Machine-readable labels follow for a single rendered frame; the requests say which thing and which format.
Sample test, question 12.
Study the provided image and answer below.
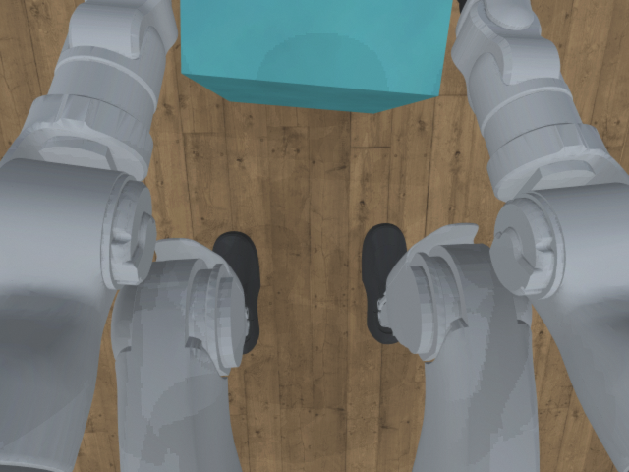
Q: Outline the robot left shin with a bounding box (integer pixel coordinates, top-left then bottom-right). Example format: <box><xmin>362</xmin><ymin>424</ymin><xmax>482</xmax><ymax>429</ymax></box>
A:
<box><xmin>111</xmin><ymin>238</ymin><xmax>250</xmax><ymax>360</ymax></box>

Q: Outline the right robot upper arm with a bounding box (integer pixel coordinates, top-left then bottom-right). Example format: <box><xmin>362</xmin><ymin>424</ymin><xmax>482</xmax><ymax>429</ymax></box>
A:
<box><xmin>489</xmin><ymin>183</ymin><xmax>629</xmax><ymax>472</ymax></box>

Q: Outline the carton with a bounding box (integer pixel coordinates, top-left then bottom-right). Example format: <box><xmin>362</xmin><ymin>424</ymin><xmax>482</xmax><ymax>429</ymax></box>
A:
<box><xmin>180</xmin><ymin>0</ymin><xmax>453</xmax><ymax>114</ymax></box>

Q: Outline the left robot upper arm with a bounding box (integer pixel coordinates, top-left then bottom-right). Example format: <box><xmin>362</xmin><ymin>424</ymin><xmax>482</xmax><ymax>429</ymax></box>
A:
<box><xmin>0</xmin><ymin>158</ymin><xmax>157</xmax><ymax>472</ymax></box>

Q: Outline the right robot forearm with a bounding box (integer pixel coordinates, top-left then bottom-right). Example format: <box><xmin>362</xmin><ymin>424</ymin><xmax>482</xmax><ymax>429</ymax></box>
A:
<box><xmin>451</xmin><ymin>0</ymin><xmax>629</xmax><ymax>202</ymax></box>

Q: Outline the left robot forearm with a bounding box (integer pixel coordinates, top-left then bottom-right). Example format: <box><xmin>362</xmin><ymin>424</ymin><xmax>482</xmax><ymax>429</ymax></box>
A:
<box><xmin>0</xmin><ymin>0</ymin><xmax>178</xmax><ymax>181</ymax></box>

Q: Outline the right robot foot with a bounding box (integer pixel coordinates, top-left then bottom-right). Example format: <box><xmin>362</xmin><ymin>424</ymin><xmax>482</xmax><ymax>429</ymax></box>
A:
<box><xmin>362</xmin><ymin>223</ymin><xmax>407</xmax><ymax>344</ymax></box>

